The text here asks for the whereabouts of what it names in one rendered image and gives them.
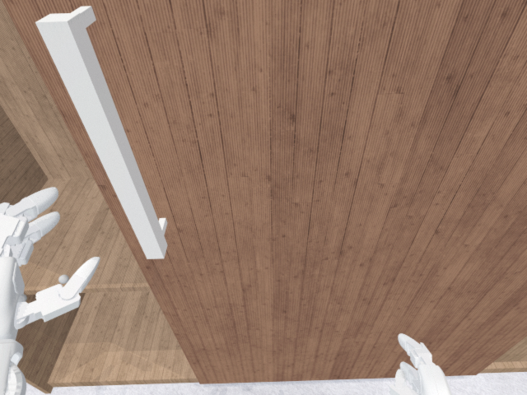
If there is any robot right hand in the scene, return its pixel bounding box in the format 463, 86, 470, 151
389, 333, 452, 395

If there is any wardrobe door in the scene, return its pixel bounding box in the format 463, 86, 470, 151
2, 0, 527, 384
494, 337, 527, 362

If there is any robot left hand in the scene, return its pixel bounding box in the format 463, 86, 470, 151
0, 187, 100, 340

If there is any handle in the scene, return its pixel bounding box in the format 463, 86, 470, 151
35, 6, 167, 259

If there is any robot left forearm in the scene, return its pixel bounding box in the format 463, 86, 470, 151
0, 339, 26, 395

